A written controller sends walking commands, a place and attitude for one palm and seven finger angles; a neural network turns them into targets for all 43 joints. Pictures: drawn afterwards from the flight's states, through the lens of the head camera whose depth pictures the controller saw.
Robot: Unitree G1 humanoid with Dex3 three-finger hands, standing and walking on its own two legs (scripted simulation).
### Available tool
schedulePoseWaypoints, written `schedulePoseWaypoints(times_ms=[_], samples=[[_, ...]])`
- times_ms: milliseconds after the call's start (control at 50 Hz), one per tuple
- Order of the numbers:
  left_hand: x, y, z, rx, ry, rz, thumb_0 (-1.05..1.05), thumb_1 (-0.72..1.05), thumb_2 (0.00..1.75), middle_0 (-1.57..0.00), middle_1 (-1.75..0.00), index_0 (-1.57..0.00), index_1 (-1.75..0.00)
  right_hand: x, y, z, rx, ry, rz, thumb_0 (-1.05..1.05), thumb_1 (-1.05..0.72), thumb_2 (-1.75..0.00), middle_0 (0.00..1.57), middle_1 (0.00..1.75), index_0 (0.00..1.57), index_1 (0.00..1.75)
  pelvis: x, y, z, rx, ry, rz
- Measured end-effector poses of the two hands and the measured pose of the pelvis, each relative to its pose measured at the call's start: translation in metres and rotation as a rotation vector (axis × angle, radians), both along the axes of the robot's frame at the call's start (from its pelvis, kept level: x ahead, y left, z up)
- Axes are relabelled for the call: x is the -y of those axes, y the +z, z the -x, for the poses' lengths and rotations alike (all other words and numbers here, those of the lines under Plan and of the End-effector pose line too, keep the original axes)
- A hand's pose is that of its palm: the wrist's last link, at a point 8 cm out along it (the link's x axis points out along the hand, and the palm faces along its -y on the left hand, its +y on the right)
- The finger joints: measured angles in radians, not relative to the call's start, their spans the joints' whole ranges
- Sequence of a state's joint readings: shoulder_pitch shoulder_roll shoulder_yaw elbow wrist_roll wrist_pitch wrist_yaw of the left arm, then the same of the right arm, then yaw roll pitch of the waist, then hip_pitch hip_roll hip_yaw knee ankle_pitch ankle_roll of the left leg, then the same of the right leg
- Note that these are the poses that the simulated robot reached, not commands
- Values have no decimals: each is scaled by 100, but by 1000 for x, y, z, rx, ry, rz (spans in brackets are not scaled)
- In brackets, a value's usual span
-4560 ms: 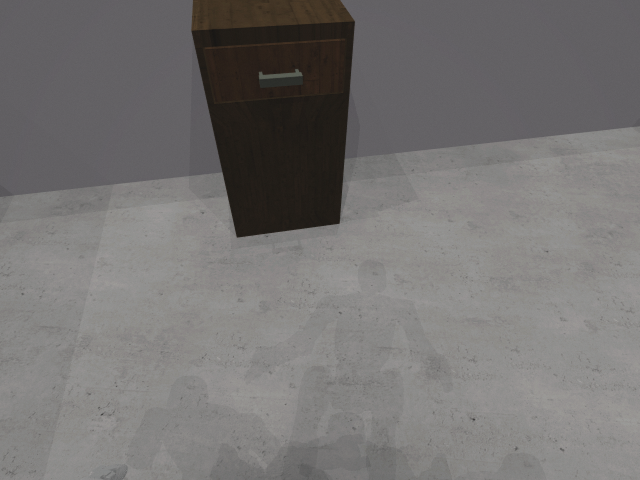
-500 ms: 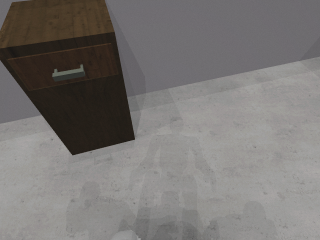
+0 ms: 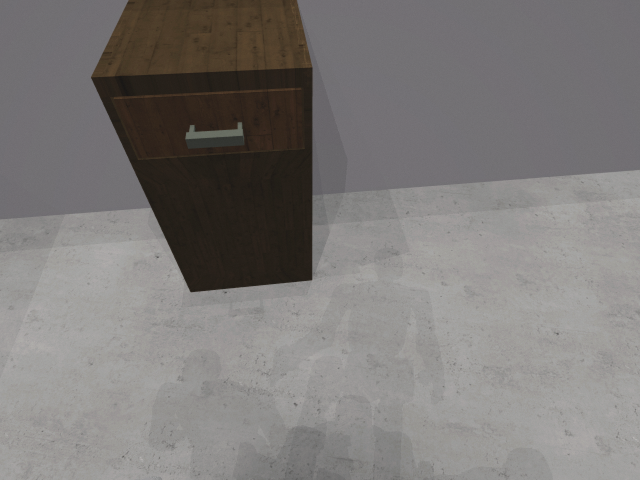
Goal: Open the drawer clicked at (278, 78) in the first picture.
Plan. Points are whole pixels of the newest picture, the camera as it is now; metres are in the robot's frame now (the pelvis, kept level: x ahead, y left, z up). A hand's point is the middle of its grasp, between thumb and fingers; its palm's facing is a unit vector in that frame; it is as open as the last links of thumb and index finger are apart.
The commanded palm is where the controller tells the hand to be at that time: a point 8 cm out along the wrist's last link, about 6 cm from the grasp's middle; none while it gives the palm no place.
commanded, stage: turn to face it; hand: left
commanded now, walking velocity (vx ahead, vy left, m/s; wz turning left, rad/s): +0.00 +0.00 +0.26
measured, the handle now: (215, 133) +0.82 +0.28 -0.07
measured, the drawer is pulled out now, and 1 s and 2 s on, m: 0.00 0.00 0.00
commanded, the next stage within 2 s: take the last steps up to it in 0.04 s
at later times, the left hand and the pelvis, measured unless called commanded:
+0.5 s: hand out of the picture -0.07 +0.19 -0.18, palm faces +0.22 -0.96 -0.18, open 7.3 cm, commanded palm none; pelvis +0.01 +0.01 +0.00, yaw +7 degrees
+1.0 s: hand (213, 396) +0.27 +0.19 -0.18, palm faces +0.07 -0.98 -0.20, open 7.3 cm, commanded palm none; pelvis +0.17 -0.01 -0.02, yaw +5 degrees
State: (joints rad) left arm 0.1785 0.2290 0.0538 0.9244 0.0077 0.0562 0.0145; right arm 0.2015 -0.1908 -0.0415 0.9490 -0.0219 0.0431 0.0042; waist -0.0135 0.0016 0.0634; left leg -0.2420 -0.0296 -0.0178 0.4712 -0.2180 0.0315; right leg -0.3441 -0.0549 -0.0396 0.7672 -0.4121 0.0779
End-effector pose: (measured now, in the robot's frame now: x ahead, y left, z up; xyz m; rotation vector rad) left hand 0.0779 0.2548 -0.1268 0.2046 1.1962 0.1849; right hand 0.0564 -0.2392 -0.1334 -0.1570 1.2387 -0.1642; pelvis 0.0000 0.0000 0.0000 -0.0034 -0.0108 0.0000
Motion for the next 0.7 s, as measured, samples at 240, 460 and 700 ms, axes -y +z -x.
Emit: schedulePoseWaypoints(times_ms=[240,460,700], samples=[[48,9,39,36,78,11,0,91,90,-21,-30,-21,-30,31,-17,22,-95,40,-33,0,-90,-90,20,30,20,29,26,1,9,19,94,-23],[28,-12,141,-191,230,82,0,92,90,-20,-30,-20,-30,-3,1,-18,-70,156,7,0,-91,-90,20,30,19,29,-1,3,-5,-1,129,-1],[-4,-21,96,-274,192,149,1,91,90,-20,-30,-20,-30,-49,10,-6,-115,79,31,0,-92,-90,20,30,20,30,-36,7,-51,19,107,16]])
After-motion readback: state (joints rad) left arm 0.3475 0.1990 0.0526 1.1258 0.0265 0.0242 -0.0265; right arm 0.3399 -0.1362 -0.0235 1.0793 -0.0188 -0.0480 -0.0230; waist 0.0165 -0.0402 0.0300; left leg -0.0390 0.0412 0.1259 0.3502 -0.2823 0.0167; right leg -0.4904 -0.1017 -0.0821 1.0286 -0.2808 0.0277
